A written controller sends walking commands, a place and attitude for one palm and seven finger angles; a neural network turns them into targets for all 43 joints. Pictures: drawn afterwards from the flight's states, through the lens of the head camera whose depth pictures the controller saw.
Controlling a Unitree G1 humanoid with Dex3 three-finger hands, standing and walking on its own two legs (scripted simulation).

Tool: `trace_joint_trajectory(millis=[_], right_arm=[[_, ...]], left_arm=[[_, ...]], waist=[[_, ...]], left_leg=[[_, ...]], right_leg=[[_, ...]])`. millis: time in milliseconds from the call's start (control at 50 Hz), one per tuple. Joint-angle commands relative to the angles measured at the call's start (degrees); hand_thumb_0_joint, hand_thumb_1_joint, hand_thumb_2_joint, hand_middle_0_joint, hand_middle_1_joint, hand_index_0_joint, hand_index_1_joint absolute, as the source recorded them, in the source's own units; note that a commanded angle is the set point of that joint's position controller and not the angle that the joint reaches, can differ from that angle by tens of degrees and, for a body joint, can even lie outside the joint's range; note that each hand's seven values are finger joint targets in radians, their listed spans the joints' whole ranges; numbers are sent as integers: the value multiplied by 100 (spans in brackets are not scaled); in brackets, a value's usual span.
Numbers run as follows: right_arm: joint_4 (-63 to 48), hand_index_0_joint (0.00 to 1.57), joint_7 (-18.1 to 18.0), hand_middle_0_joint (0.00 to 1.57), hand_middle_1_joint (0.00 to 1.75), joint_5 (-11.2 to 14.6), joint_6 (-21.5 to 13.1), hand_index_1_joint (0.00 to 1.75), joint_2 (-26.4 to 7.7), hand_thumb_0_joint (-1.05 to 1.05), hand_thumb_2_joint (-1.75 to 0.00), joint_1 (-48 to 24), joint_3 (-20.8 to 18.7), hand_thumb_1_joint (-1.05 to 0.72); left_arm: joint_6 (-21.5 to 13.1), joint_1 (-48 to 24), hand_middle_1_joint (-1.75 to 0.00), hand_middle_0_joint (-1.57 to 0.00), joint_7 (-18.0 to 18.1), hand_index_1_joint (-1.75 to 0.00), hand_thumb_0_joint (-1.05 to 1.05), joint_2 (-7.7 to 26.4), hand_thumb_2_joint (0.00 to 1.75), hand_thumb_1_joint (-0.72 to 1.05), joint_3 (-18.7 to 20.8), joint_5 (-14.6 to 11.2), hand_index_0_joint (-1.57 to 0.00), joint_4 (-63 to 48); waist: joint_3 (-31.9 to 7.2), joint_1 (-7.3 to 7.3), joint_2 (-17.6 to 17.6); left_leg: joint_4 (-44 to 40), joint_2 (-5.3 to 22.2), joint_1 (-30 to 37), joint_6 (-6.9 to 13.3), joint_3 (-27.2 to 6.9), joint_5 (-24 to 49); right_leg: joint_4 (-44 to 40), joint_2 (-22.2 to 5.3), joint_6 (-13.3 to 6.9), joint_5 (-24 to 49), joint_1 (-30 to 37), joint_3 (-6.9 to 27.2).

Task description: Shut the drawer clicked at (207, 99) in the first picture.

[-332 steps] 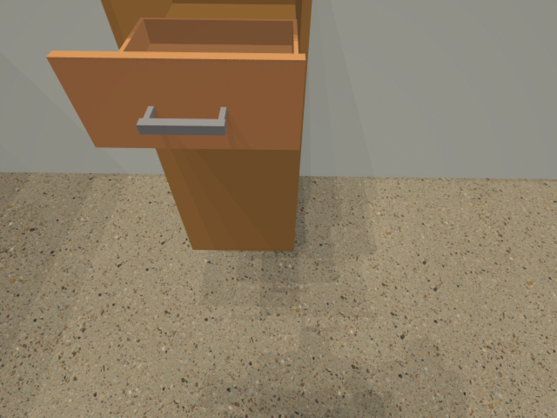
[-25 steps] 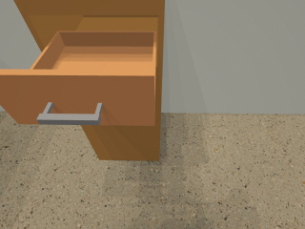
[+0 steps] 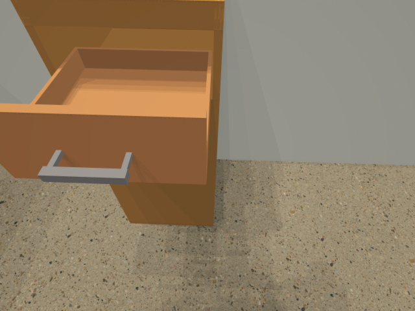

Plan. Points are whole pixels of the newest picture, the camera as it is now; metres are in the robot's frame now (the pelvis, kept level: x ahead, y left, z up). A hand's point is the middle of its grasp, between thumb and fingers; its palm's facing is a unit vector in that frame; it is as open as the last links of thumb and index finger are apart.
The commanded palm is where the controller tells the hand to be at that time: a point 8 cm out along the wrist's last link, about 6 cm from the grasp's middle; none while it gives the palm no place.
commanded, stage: come to a stop and stand still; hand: left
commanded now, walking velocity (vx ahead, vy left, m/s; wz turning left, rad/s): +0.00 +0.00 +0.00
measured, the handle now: (89, 166) +0.31 +0.22 +0.14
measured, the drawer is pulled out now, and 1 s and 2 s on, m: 0.28 0.28 0.28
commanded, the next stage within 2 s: look again from close up in 0.08 s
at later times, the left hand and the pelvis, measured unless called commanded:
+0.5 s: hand out of the picture +0.03 +0.18 -0.17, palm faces +0.01 -0.97 -0.24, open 7.4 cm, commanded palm none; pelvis +0.00 -0.01 +0.00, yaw +0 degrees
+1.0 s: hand (106, 280) +0.17 +0.19 +0.01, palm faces +0.25 -0.97 -0.05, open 7.1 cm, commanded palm +0.09 +0.23 -0.03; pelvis -0.02 +0.00 -0.01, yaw +4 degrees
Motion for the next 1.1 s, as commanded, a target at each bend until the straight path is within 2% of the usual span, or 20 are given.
trace_joint_trajectory(millis=[0, 140, 420, 640, 760, 780, 800, 820, 840, 860, 880, 900, 920, 940, 960, 980, 1020, 1040, 1060, 1080], right_arm=[[-163, 20, -43, 20, 30, -24, -37, 30, -682, 0, -90, 286, -110, -90], [-160, 20, -52, 20, 30, -23, -39, 30, -719, 0, -90, 264, -127, -90], [-117, 20, -45, 20, 30, -29, -16, 30, -762, 0, -90, 225, -120, -90], [-80, 20, -50, 20, 30, -27, -19, 30, -735, 0, -90, 271, -120, -90], [-64, 20, -48, 20, 30, -28, -39, 30, -769, 0, -90, 298, -125, -90], [-471, 20, -6, 20, 30, 50, -32, 30, -712, 0, -90, -220, -170, -90], [-2452, 20, -270, 20, 30, 320, -881, 30, -1437, 0, -90, 14, -226, -90], [-2232, 20, -471, 20, 30, 146, -1342, 30, -1027, 0, -90, -228, -240, -90], [-2345, 20, -438, 20, 30, 271, -1494, 30, -846, 0, -90, -348, -223, -90], [-2180, 20, -377, 20, 30, 304, -1490, 30, -900, 0, -90, -77, -262, -90], [-2570, 20, -343, 20, 30, 248, -1584, 30, -1026, 0, -90, -260, -390, -90], [-2665, 20, -307, 20, 30, 167, -1641, 30, -1069, 0, -90, -228, -468, -90], [-2852, 20, -253, 20, 30, 115, -1689, 30, -1015, 0, -90, -330, -461, -90], [-3049, 20, -147, 20, 30, 160, -1701, 30, -1005, 0, -90, -449, -474, -90], [-3181, 20, -37, 20, 30, 113, -1683, 30, -1003, 0, -90, -443, -463, -90], [-3337, 20, 43, 20, 30, 116, -1664, 30, -1000, 0, -90, -541, -500, -90], [-3759, 20, 160, 20, 30, 131, -1669, 30, -1090, 0, -90, -707, -552, -90], [-3924, 20, 172, 20, 30, 192, -1599, 30, -1112, 0, -90, -704, -568, -90], [-4212, 20, 146, 20, 30, 236, -1534, 30, -1127, 0, -90, -790, -530, -90], [-4400, 20, 70, 20, 30, 281, -1481, 30, -1110, 0, -90, -813, -501, -90]], left_arm=[[-77, 268, -30, -20, 14, -30, 0, 753, 90, 90, 136, 4, -20, -209], [-93, 223, -30, -20, 15, -30, 0, 826, 90, 90, 167, 2, -20, -257], [-96, 185, -30, -20, -1, -30, 0, 878, 90, 90, 180, -5, -20, -244], [-103, 231, -30, -20, -3, -30, 0, 844, 90, 90, 183, 0, -20, -234], [-111, 231, -30, -20, -3, -30, 0, 853, 90, 90, 188, -1, -20, -238], [-211, 980, -30, -20, 271, -30, 0, 704, 90, 90, 209, 38, -20, 22], [-1509, -3338, -32, -22, 147, -32, 0, 2239, 90, 90, 1155, -1156, -22, -8718], [-1279, -518, -34, -24, 362, -34, 0, 1887, 90, 90, 1254, -626, -24, -7412], [-565, 1164, -37, -26, 482, -37, 0, 510, 90, 90, 399, -896, -26, -6749], [-513, 1024, -39, -28, 363, -39, 0, 108, 90, 90, 413, -986, -28, -6388], [-805, 676, -41, -30, 220, -41, 0, 360, 90, 90, 656, -1088, -30, -6772], [-1138, 1320, -43, -32, -15, -43, 0, 309, 90, 90, 825, -1166, -32, -6453], [-1483, 2005, -45, -34, -293, -45, 0, -36, 90, 90, 674, -1263, -34, -6131], [-1847, 2488, -47, -36, -613, -47, 0, -109, 90, 90, 713, -1287, -36, -5890], [-2267, 2616, -50, -38, -957, -50, 0, -181, 90, 90, 628, -1332, -38, -5902], [-2677, 2699, -52, -40, -1322, -52, 0, -159, 90, 90, 646, -1400, -40, -5849], [-3296, 2569, -56, -44, -2006, -56, 0, 222, 90, 90, 764, -1437, -44, -6115], [-3205, 2711, -58, -46, -2146, -58, 0, 532, 90, 90, 1063, -1442, -46, -6166], [-3013, 2499, -60, -48, -2228, -60, 0, 640, 90, 90, 1103, -1544, -48, -6701], [-2794, 2145, -62, -50, -2209, -62, 0, 702, 90, 90, 1149, -1665, -50, -7109]], waist=[[-153, -15, -7], [-284, -17, -46], [-137, -23, -8], [-108, -19, -83], [-187, -12, 14], [-64, 211, 72], [-2831, -375, 896], [-2851, 197, 1923], [-1986, 76, 1709], [-1182, -200, 509], [-468, -276, -200], [-631, -170, -671], [-486, -15, -1020], [-363, 183, -719], [-636, 216, -860], [-579, 255, -988], [-767, 204, -894], [-877, 344, -543], [-1175, 369, -405], [-1263, 306, -504]], left_leg=[[-235, 478, 265, 204, -421, 1448], [-225, 487, 370, 199, -417, 1617], [-335, 476, 300, 149, -421, 1210], [-372, 480, 288, 151, -450, 1206], [-376, 492, 293, 151, -468, 1309], [1143, 467, -373, 12, -22, 992], [124, -313, 894, 271, -297, 1914], [20, -176, 1215, 383, -218, 2943], [137, 1, 748, 205, -403, 3216], [431, 32, 373, 227, -353, 2805], [628, -42, -145, 254, -456, 2056], [784, -96, -501, 256, -380, 1573], [961, -148, -1019, 218, -408, 1162], [1118, -203, -1343, 149, -376, 1025], [1370, -254, -1648, 92, -347, 830], [1635, -275, -2031, 57, -307, 551], [2120, -346, -2509, 70, -249, 53], [2193, -374, -2543, 105, -189, -40], [2207, -418, -2577, 146, -116, -227], [2239, -434, -2607, 187, -97, -422]], right_leg=[[-392, -710, -77, 2143, -140, 515], [-405, -713, -94, 2447, 22, 515], [-592, -730, -111, 2174, -37, 574], [-656, -712, -103, 2088, -27, 538], [-631, -715, -106, 2105, 11, 535], [-587, -1294, 389, 4819, 154, 854], [-82, -748, 27, 4398, 953, 460], [265, -385, -141, 3172, 881, 143], [202, -362, -68, 2257, 226, -332], [83, -330, 72, 2146, -405, -560], [116, -289, 154, 1969, -953, -624], [220, -272, 221, 1647, -1140, -679], [479, -246, 259, 1398, -1348, -714], [766, -247, 186, 1271, -1422, -703], [1081, -226, 172, 1111, -1598, -703], [1310, -220, 160, 894, -1840, -625], [1521, -324, 137, 379, -2071, -320], [1500, -373, 91, 120, -2016, -138], [1443, -397, 103, -333, -1955, -71], [1317, -405, 151, -756, -1972, 39]])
